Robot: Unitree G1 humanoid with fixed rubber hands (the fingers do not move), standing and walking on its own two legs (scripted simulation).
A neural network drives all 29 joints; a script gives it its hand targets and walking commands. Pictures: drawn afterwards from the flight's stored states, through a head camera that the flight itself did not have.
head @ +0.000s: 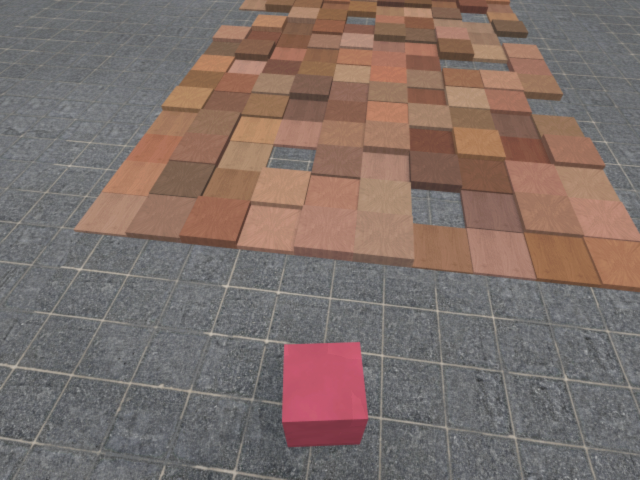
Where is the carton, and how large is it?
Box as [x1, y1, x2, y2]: [282, 342, 367, 446]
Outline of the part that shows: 359,342 284,344 282,424 288,446 359,443 367,421 367,411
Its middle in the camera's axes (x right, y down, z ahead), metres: +0.00 +0.46 +1.09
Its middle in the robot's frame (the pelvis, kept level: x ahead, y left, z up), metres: +0.43 -0.01 -0.65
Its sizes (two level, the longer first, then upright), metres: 0.210 0.200 0.250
